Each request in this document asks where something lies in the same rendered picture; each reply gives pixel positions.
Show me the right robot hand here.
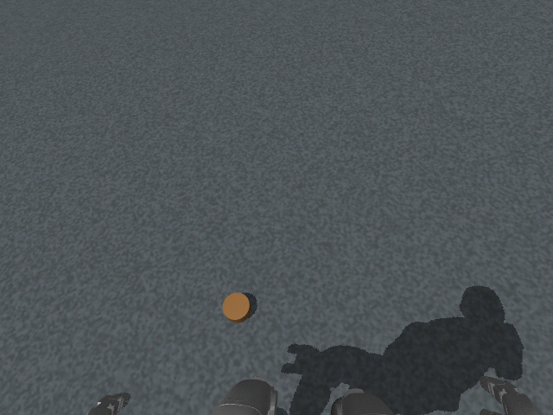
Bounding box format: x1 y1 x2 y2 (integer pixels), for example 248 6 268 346
480 376 540 415

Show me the tin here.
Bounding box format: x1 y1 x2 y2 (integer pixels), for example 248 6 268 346
222 293 251 323

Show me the left robot hand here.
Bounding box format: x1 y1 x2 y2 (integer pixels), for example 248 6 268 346
86 393 130 415

